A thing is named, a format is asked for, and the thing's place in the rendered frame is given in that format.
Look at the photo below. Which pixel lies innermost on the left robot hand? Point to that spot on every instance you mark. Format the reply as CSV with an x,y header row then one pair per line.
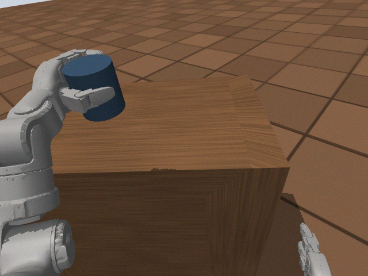
x,y
49,76

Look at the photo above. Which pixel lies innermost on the can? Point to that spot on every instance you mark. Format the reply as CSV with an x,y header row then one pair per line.
x,y
93,72

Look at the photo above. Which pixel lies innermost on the left robot arm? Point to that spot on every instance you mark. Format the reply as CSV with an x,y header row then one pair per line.
x,y
28,192

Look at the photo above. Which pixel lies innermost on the right robot hand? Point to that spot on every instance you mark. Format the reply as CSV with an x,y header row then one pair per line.
x,y
312,261

